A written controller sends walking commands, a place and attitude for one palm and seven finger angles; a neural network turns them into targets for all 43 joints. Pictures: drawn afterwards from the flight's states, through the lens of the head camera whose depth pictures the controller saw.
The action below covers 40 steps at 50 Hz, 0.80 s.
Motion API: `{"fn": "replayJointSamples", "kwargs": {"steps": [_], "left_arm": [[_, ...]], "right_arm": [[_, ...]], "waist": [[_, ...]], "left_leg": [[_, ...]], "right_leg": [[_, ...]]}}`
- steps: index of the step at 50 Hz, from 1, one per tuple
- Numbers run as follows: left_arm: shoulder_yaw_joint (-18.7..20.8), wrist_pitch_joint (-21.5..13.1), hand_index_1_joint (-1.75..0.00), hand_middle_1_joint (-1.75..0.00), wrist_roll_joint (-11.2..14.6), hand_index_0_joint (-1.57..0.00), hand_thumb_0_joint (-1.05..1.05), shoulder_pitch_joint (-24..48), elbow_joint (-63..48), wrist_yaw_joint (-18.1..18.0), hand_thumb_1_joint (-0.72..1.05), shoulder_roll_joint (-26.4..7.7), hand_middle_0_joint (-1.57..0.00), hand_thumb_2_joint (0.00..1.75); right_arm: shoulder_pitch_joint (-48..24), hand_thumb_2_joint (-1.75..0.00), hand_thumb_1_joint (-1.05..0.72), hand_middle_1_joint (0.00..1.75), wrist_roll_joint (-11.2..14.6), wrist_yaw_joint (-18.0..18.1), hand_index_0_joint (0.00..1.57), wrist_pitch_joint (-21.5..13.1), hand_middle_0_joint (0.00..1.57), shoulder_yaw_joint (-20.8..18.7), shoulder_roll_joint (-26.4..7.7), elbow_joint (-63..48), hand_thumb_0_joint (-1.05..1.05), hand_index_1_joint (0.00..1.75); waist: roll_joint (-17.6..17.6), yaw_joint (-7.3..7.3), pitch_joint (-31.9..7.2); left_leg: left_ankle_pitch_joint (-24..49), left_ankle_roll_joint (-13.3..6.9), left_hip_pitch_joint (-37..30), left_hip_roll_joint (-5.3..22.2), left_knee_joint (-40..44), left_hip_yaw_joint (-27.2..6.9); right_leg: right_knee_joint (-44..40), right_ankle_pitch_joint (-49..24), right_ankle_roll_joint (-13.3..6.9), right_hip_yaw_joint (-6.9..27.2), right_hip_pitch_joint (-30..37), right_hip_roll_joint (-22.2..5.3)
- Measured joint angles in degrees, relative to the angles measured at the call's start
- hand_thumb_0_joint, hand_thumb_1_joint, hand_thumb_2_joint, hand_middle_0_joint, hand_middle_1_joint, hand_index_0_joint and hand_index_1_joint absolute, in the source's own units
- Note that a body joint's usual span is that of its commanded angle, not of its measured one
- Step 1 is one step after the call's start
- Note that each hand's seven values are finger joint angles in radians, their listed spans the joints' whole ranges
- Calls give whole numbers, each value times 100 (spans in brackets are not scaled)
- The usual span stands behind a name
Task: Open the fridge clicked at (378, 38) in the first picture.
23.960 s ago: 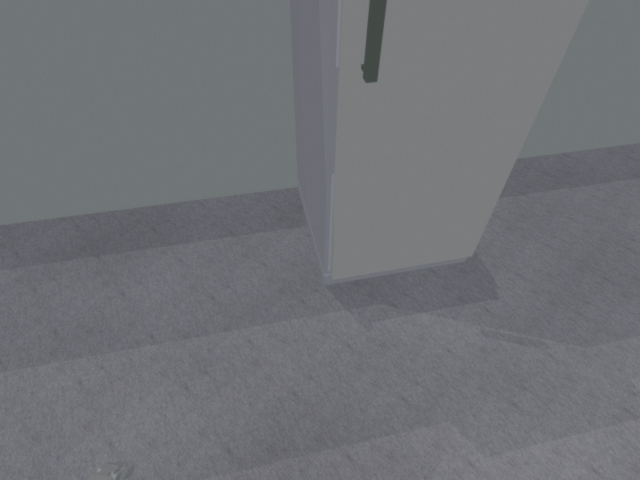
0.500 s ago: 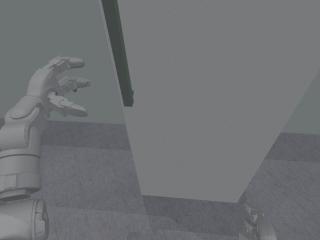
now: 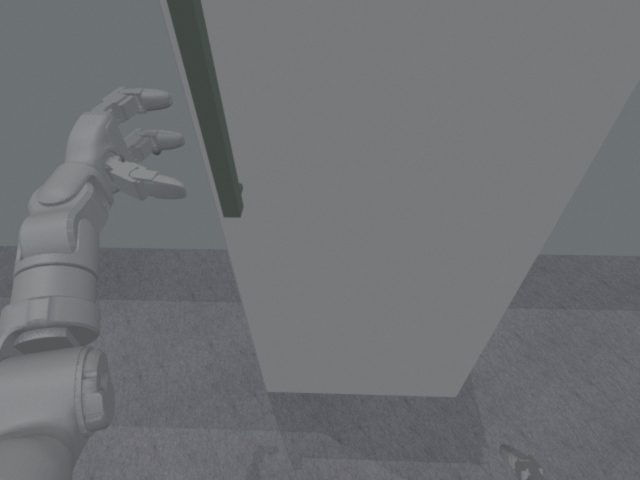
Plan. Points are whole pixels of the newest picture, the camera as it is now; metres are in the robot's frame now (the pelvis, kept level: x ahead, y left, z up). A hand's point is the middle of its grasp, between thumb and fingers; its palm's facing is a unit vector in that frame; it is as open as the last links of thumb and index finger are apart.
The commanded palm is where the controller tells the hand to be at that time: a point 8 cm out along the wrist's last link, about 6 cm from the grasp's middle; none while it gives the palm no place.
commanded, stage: move the hooked fingers beside the handle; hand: left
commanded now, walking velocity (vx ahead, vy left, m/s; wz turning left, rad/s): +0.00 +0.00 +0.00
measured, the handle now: (211, 91) +0.49 +0.14 +0.27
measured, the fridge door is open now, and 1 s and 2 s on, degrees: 0 0 0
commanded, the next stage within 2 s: feel for the door with the fingertips in 1.06 s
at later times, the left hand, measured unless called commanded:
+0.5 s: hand (154, 160) +0.42 +0.21 +0.22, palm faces +0.01 -1.00 -0.03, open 14.0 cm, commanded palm +0.40 +0.26 +0.23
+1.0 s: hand (159, 147) +0.42 +0.20 +0.24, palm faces +0.01 -1.00 +0.00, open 14.0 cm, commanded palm +0.40 +0.25 +0.23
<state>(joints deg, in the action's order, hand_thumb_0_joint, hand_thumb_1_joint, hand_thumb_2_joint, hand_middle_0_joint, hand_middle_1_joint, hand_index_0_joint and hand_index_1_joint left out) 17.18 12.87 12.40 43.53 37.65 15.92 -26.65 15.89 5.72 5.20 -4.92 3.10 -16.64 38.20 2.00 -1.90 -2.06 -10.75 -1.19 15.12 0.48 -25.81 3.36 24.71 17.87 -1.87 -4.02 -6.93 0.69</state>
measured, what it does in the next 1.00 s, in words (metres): stands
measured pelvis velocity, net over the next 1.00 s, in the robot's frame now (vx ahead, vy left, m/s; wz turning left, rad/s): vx -0.01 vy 0.00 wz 0.00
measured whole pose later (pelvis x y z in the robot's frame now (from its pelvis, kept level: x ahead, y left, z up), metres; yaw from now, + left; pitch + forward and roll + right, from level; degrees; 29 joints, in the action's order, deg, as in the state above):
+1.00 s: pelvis -0.01 +0.00 +0.00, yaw +0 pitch +0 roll +0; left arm 16.2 10.3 11.6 46.8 42.0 13.5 -25.6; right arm 16.5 5.7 5.3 -3.0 3.4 -16.1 38.2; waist 1.7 -1.8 -1.9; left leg -10.0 -1.2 15.4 0.8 -25.7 3.2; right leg 24.3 16.9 -1.9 -4.0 -7.1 1.1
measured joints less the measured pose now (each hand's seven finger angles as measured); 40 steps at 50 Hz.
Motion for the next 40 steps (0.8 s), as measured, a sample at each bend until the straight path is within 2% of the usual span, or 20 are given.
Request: {"fn": "replayJointSamples", "kwargs": {"steps": [4, 13, 16, 20, 28, 37, 40], "left_arm": [[-6, 16, -120, -120, -97, -30, -1, 111, 299, -115, -50, -28, -30, 30], [169, -346, -120, -120, -123, -30, -2, 94, 177, -124, -49, 33, -30, 30], [242, -255, -120, -120, -93, -30, -2, 17, 238, -56, -49, -58, -30, 30], [153, -76, -120, -120, -93, -30, -1, -66, 341, -15, -49, -143, -30, 30], [-37, -257, -120, -120, -15, -30, -2, -175, -299, -93, -50, 181, -30, 30], [-97, 73, -120, -120, -80, -30, -1, 244, 408, -234, -50, 126, -30, 30], [-66, -23, -120, -120, -127, -30, -1, 130, 372, -289, -50, 131, -30, 30]], "right_arm": [[23, -90, -90, 30, -8, -22, 20, 48, 20, -27, 4, -53, 2, 30], [128, -90, -90, 30, -52, -46, 20, 97, 20, -45, 17, -56, 2, 30], [150, -90, -90, 30, -25, -59, 20, 157, 20, -51, 1, -92, 2, 30], [163, -90, -90, 30, 13, -52, 20, 218, 20, -76, -17, -138, 2, 30], [21, -90, -90, 30, -15, -13, 20, 141, 20, -53, -6, -94, 2, 30], [-158, -90, -90, 30, -3, -45, 20, 207, 20, 10, 68, -168, 1, 30], [-112, -90, -90, 30, -16, -45, 20, 231, 20, 7, 76, -213, 1, 30]], "waist": [[15, -46, -7], [-21, -54, -3], [7, -53, -70], [21, -25, -78], [-23, 81, 49], [26, 18, -87], [26, 7, -40]], "left_leg": [[-9, -1, 45, 9, -8, 23], [-31, 7, -3, 30, 26, 79], [-51, 6, -19, 39, 28, 109], [-59, 0, 9, 31, -2, 88], [-20, -5, -22, 2, -13, -3], [37, -11, 51, 10, 8, 13], [60, -13, 42, 15, 28, 26]], "right_leg": [[16, 3, 0, 25, -58, 5], [-27, -2, -5, 88, -30, 21], [-34, 2, 1, 120, -22, 27], [-11, 17, 4, 99, -38, 21], [-32, -6, 3, 6, 43, 6], [-7, -47, 10, 23, -60, 10], [-7, -63, 7, 37, -65, 14]]}}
